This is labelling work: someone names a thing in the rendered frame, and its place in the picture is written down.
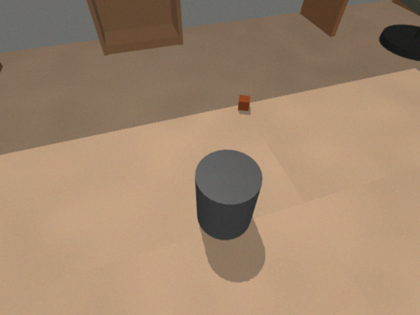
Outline office chair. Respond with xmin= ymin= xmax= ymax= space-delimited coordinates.
xmin=379 ymin=0 xmax=420 ymax=61

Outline bookshelf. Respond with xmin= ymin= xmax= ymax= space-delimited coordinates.
xmin=87 ymin=0 xmax=183 ymax=56

